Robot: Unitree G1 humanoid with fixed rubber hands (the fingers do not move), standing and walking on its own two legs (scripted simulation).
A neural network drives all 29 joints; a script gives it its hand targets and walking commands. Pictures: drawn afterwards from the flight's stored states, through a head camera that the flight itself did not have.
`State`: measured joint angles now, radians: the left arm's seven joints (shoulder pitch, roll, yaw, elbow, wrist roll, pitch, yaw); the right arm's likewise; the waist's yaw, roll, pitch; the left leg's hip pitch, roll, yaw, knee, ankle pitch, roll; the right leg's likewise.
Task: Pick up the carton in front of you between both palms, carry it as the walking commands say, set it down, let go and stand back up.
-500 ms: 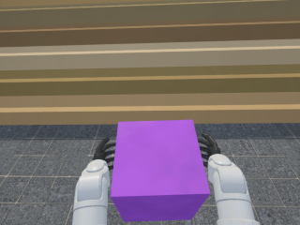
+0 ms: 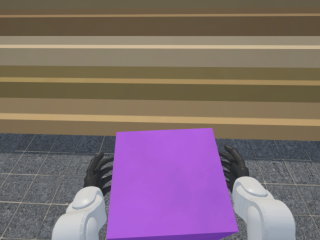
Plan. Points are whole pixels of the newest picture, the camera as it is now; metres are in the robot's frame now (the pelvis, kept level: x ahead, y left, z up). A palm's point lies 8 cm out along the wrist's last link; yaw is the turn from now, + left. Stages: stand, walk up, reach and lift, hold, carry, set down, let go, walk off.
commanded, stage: carry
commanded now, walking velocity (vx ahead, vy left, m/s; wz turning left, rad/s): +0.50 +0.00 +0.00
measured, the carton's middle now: (166, 193) +0.25 +0.01 +0.03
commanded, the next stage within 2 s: none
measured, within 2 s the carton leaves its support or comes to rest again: neither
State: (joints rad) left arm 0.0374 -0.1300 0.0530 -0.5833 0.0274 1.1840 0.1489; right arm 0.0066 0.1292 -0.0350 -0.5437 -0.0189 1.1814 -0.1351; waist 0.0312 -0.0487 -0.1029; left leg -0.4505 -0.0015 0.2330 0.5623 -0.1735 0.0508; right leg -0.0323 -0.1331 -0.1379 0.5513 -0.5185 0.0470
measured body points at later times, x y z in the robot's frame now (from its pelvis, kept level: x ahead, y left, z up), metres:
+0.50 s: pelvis +0.32 -0.03 +0.00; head +0.30 -0.04 +0.45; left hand +0.55 +0.13 +0.07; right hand +0.57 -0.17 +0.07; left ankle +0.09 +0.07 -0.67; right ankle +0.43 -0.10 -0.72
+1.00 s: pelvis +0.64 +0.02 -0.01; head +0.64 +0.03 +0.44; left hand +0.93 +0.17 +0.11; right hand +0.93 -0.13 +0.12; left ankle +0.75 +0.10 -0.72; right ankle +0.44 -0.10 -0.68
